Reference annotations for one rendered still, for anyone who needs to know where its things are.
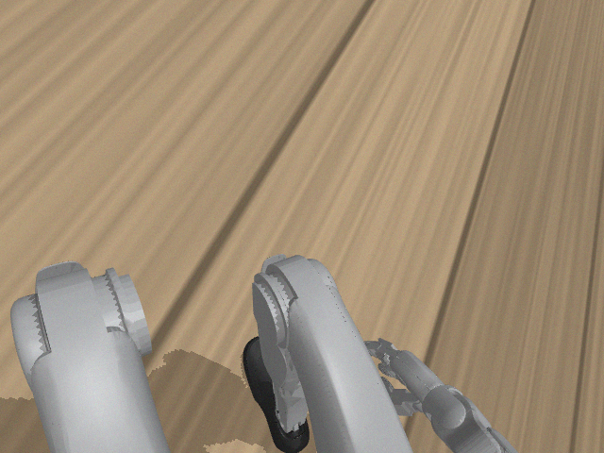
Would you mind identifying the right robot hand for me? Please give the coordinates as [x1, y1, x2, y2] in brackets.
[364, 338, 444, 416]

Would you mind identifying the right robot arm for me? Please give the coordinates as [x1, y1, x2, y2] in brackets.
[422, 385, 518, 453]

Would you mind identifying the right robot foot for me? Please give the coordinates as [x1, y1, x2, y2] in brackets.
[243, 336, 310, 453]

